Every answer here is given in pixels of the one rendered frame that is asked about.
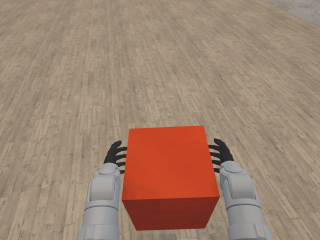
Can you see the robot left hand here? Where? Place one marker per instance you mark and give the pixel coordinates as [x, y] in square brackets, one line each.
[112, 157]

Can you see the robot right hand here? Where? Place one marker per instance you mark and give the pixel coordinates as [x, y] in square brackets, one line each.
[224, 154]

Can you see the robot right forearm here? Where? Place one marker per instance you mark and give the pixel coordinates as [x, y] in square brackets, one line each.
[242, 203]

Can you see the robot left forearm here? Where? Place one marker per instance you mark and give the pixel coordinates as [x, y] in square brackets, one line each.
[102, 205]

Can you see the carton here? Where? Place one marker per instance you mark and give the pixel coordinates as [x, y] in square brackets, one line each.
[169, 180]

